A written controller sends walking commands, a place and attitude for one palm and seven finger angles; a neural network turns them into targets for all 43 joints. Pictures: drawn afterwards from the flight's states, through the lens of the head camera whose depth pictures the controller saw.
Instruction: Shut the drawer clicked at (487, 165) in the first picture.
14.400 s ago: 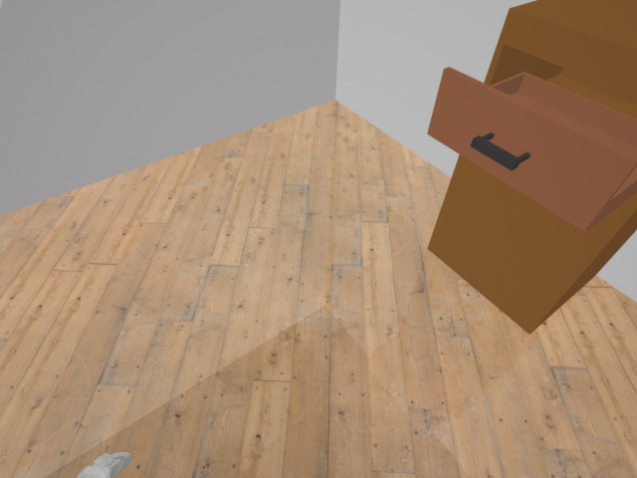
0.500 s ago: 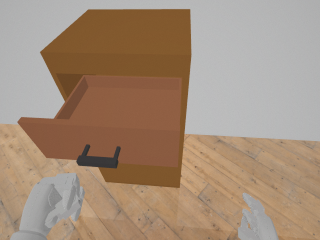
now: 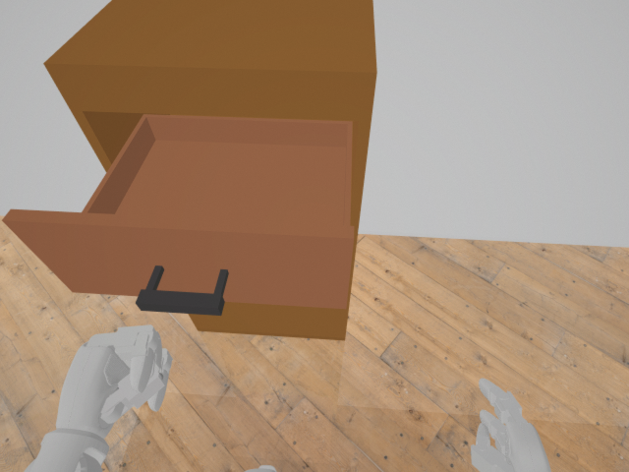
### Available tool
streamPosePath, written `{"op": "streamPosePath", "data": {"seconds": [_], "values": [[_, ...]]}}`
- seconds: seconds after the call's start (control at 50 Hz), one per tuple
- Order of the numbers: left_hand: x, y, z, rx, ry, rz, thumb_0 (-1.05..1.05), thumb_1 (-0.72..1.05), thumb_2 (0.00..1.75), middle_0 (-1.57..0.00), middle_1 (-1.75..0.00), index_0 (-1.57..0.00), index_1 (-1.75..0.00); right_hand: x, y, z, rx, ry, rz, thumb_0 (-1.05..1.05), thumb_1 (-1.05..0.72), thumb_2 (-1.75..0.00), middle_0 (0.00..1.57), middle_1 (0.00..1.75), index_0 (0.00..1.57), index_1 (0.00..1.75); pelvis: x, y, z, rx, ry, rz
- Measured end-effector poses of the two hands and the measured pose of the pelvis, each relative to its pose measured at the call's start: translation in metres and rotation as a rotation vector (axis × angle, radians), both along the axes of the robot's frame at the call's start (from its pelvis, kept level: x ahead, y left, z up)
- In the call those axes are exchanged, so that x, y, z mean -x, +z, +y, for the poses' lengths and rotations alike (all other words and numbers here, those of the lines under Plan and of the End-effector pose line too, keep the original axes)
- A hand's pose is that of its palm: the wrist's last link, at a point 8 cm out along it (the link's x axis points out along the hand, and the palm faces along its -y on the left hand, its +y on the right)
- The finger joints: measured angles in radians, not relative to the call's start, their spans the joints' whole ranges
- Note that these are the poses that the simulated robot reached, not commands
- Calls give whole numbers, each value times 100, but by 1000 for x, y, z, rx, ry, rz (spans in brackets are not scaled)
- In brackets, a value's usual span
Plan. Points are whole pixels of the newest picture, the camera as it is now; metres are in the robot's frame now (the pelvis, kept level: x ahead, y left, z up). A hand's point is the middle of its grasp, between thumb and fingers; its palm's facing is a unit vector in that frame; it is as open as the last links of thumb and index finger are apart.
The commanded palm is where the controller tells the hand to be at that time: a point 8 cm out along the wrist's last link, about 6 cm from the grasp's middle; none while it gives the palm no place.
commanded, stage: bring the fist close to the handle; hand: left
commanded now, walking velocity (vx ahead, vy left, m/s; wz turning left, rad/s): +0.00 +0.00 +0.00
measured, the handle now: (185, 288) +0.35 +0.20 +0.02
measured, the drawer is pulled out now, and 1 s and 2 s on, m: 0.24 0.24 0.13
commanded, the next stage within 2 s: push the drawer shut in 0.84 s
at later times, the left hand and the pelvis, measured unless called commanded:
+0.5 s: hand (192, 352) +0.26 +0.17 +0.02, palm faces -0.05 -1.00 -0.03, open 3.3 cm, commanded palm +0.23 +0.23 +0.02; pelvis -0.01 +0.02 -0.03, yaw -1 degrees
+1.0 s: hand (195, 348) +0.26 +0.17 +0.02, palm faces -0.03 -1.00 -0.06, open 3.3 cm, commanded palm +0.25 +0.22 +0.02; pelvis -0.01 +0.01 -0.03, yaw -1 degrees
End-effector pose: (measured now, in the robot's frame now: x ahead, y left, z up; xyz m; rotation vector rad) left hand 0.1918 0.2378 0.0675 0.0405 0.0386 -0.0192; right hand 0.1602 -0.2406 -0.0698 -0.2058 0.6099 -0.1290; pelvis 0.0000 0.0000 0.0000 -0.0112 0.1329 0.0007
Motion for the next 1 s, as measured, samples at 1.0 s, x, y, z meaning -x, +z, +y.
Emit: {"op": "streamPosePath", "data": {"seconds": [1.0], "values": [[-50,-40,-18,-16,-11,-51,1,90,90,-140,-160,-140,-160,14,-41,8,-3,-4,140,1,-90,-90,21,29,20,30,9,-31,8,9,-11,101]]}}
